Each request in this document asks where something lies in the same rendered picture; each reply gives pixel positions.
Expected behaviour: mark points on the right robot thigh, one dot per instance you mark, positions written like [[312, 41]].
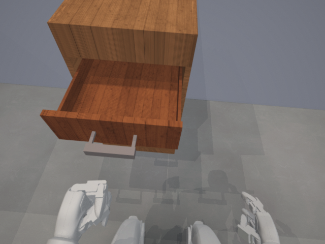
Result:
[[200, 234]]

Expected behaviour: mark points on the left robot hand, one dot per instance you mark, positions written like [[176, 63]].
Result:
[[92, 199]]

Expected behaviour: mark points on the left robot thigh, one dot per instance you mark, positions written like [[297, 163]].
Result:
[[131, 231]]

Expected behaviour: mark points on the cabinet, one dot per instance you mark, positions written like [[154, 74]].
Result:
[[161, 32]]

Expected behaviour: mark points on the handle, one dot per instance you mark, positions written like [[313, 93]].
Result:
[[113, 151]]

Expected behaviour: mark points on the right robot hand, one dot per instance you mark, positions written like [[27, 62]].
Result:
[[261, 227]]

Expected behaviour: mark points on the robot thigh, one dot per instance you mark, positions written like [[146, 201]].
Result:
[[200, 234], [131, 231]]

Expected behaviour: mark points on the drawer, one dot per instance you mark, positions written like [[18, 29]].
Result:
[[119, 100]]

